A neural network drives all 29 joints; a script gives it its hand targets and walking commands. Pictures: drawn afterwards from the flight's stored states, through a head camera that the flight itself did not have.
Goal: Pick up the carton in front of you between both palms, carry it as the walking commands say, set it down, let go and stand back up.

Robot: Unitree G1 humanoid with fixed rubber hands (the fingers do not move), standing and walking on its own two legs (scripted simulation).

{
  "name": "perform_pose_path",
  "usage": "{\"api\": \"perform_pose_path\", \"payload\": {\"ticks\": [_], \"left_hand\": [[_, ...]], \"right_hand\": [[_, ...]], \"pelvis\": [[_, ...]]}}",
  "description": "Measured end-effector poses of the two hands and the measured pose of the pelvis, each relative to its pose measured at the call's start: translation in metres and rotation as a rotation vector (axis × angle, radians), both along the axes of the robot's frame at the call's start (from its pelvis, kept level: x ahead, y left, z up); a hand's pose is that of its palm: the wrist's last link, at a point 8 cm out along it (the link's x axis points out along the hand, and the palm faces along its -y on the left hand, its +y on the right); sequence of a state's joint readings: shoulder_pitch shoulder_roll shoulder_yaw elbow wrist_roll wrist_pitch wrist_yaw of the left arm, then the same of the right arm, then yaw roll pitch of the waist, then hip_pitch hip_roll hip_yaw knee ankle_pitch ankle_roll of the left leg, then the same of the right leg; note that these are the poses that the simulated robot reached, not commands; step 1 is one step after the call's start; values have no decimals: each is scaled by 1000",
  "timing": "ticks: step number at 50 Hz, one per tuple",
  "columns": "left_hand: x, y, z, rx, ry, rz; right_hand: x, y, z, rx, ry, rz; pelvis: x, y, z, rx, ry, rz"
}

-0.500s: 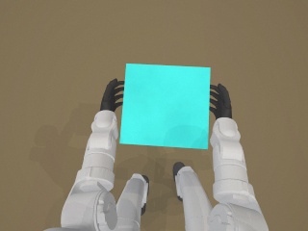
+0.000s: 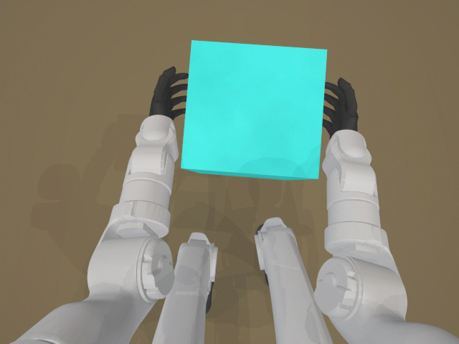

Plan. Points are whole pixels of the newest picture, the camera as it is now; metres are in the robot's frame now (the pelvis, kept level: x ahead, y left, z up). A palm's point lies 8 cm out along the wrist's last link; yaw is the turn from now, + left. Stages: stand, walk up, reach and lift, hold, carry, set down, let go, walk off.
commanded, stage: set down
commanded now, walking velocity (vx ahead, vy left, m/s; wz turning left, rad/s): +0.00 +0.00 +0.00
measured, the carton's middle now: (249, 125) +0.47 -0.06 -0.18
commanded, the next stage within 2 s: none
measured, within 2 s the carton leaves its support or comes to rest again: rests again in 1.24 s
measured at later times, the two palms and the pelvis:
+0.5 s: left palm (190, 115) +0.53 +0.06 -0.24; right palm (323, 137) +0.45 -0.23 -0.24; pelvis -0.03 +0.00 -0.11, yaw +1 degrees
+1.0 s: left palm (199, 118) +0.55 +0.05 -0.34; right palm (314, 138) +0.47 -0.24 -0.34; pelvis -0.02 +0.00 -0.17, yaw +1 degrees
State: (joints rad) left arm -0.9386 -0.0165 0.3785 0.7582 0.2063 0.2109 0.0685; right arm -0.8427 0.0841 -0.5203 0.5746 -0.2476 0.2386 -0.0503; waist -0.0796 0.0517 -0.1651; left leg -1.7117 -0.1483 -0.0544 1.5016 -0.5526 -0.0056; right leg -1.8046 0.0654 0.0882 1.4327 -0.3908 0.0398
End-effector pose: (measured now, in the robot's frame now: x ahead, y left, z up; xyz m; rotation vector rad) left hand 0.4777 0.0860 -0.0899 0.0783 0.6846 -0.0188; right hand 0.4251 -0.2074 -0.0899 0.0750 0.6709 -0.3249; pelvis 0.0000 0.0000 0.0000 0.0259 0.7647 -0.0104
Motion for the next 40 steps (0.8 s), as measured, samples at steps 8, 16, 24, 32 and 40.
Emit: {"api": "perform_pose_path", "payload": {"ticks": [8, 16, 24, 32, 40], "left_hand": [[17, -8, -50, 8, 2, -29], [32, -17, -95, 19, 17, -61], [46, -26, -142, 29, 33, -95], [59, -34, -194, 39, 44, -129], [67, -39, -241, 42, 67, -154]], "right_hand": [[8, -7, -52, 5, 3, -26], [14, -13, -98, 2, 22, -46], [20, -21, -145, -7, 42, -63], [27, -27, -196, -14, 57, -81], [32, -32, -238, -23, 85, -88]], "pelvis": [[-11, -2, -42, 4, 28, 8], [-22, -3, -78, 2, 34, 18], [-30, -1, -110, -4, 32, 28], [-34, 1, -140, -12, 22, 37], [-31, 0, -164, -27, -19, 62]]}}
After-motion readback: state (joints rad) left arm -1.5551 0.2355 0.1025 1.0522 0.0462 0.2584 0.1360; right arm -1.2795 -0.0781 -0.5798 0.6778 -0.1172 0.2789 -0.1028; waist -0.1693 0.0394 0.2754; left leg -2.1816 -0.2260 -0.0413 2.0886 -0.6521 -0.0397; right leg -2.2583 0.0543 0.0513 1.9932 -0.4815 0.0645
